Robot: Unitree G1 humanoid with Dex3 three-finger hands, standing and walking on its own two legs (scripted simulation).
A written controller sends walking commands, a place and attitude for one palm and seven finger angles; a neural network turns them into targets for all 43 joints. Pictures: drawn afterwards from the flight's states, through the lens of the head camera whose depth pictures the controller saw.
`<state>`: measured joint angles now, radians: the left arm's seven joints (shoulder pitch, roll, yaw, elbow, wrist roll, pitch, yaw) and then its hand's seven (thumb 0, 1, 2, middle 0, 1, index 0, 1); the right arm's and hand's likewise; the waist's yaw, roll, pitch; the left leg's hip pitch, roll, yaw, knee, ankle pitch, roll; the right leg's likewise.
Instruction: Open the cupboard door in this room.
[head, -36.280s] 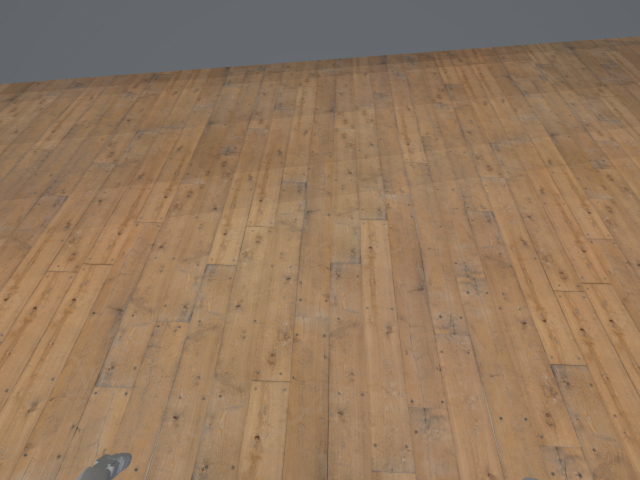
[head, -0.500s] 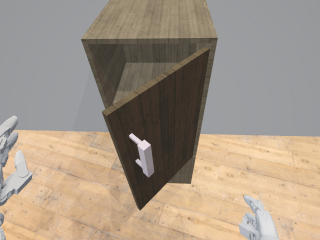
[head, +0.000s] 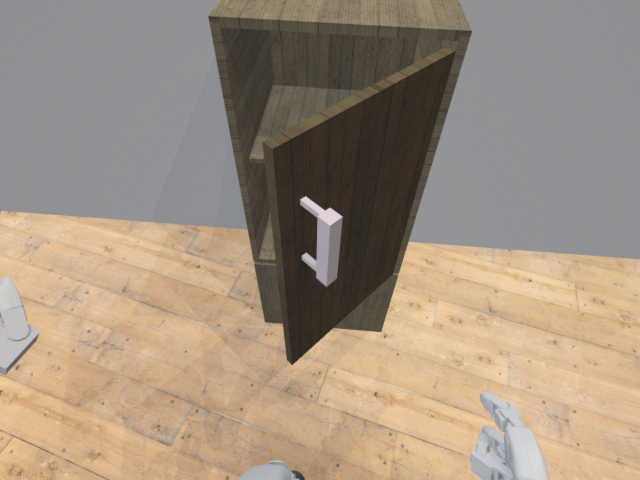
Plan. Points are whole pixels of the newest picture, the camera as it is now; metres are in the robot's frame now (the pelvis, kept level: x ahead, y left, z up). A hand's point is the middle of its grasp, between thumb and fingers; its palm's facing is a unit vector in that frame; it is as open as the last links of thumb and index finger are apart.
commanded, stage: step back with the hand held close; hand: left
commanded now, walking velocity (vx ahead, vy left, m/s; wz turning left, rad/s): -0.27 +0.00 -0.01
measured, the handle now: (317, 242) +0.42 +0.04 +0.05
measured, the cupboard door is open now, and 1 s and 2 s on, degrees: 49 49 49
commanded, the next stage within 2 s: stop stepping back and stand still in 0.24 s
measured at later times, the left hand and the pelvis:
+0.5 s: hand out of the picture +0.11 +0.26 +0.18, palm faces +0.33 -0.83 -0.44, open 7.4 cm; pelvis -0.11 +0.02 +0.02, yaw -3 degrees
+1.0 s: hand out of the picture +0.05 +0.23 +0.18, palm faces +0.27 -0.82 -0.50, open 7.4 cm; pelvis -0.18 +0.01 +0.01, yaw -5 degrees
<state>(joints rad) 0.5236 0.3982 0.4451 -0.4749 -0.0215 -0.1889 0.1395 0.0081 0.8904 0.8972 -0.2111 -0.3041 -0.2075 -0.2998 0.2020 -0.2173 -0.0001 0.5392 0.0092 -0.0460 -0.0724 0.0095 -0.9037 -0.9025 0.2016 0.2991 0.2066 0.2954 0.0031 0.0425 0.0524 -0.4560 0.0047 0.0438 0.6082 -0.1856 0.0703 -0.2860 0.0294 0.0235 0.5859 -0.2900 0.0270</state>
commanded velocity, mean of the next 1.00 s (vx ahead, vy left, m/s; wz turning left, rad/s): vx -0.01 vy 0.00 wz -0.01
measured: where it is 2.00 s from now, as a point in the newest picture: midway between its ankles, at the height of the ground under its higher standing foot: outside the picture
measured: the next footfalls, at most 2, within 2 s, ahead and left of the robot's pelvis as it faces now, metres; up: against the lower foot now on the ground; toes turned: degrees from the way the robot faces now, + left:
left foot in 0.16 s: +0.06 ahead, +0.09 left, +0.00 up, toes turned +0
right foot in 0.56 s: -0.16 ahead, -0.07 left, +0.00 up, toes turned -3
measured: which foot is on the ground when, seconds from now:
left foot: down 0.00-0.04, up 0.06-0.14, down 0.16-0.56, up 0.58-0.72, down 0.74-1.00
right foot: down 0.00-0.18, up 0.20-0.54, down 0.56-1.00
